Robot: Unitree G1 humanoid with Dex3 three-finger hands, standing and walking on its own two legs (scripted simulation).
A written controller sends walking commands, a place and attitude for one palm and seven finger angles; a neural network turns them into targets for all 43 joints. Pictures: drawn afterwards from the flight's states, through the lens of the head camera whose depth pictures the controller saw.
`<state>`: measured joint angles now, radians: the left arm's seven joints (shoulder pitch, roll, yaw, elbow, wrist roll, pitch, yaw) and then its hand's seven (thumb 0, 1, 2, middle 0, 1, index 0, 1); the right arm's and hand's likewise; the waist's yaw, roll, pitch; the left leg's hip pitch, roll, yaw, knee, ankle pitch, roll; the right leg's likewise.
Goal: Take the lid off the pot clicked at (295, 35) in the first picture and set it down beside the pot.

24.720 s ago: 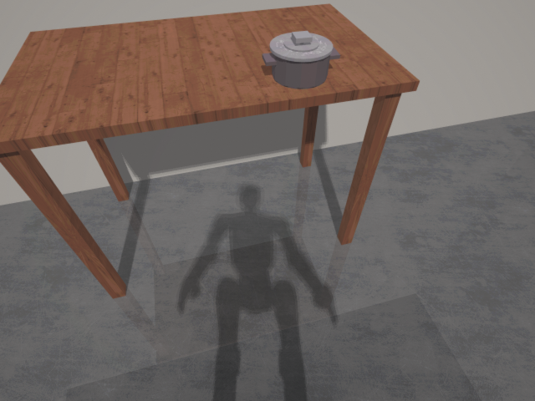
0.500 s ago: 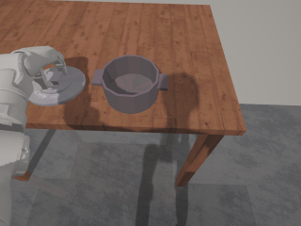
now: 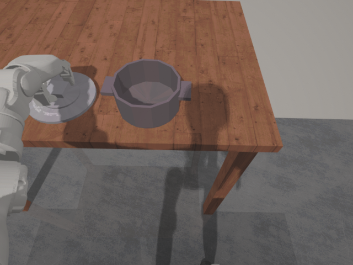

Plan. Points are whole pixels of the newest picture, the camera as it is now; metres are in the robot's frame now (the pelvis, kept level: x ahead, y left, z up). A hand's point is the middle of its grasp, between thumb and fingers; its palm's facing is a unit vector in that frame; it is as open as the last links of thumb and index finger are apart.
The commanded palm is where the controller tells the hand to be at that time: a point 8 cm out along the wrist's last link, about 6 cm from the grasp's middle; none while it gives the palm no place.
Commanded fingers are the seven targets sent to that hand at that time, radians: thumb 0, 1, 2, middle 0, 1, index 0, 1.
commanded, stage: open the fingers wide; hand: left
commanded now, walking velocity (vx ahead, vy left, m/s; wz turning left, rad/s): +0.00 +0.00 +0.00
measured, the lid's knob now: (57, 89) +0.50 +0.28 +0.09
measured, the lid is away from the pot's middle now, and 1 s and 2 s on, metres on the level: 0.22 0.22 0.22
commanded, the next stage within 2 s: raise the empty hand in 0.82 s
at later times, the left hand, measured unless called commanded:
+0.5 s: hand (43, 90) +0.47 +0.29 +0.11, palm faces -0.40 -0.02 -0.92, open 9.5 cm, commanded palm +0.48 +0.29 +0.18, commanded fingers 0.00 -0.12 0.86 -0.46 -0.66 -0.46 -0.66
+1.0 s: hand (46, 86) +0.48 +0.29 +0.11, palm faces -0.39 -0.02 -0.92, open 11.0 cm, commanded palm +0.48 +0.29 +0.19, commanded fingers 0.00 -0.13 0.89 -0.47 -0.63 -0.47 -0.63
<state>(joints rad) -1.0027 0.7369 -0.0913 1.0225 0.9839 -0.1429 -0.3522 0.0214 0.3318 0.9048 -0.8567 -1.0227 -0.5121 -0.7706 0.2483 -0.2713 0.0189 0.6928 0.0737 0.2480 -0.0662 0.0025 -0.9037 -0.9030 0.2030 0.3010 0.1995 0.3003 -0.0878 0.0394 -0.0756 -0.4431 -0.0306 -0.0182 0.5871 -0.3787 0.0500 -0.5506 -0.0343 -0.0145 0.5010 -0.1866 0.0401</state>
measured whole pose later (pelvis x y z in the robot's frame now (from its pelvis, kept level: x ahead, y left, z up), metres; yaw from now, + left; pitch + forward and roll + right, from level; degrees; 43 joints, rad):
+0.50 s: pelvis +0.00 +0.01 +0.00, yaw -1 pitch +14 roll -2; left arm -1.04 0.76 -0.09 1.07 0.99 -0.14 -0.36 0.00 0.07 0.89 -0.58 -0.77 -0.52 -0.72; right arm 0.26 -0.27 0.03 0.69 0.08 0.25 -0.08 0.00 -0.90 -0.90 0.20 0.30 0.20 0.30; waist -0.10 0.03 -0.08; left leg -0.45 -0.03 -0.01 0.59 -0.38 0.06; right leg -0.56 -0.04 0.00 0.49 -0.18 0.05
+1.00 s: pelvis +0.01 +0.01 +0.00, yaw +0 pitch +15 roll -2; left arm -1.03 0.74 -0.08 1.04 0.99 -0.14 -0.36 0.00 -0.11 0.88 -0.48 -0.63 -0.48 -0.64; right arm 0.25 -0.26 0.03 0.69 0.07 0.25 -0.06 0.00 -0.90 -0.90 0.20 0.30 0.20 0.30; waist -0.10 0.04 -0.08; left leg -0.46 -0.04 -0.01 0.59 -0.39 0.06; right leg -0.56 -0.04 -0.01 0.49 -0.19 0.05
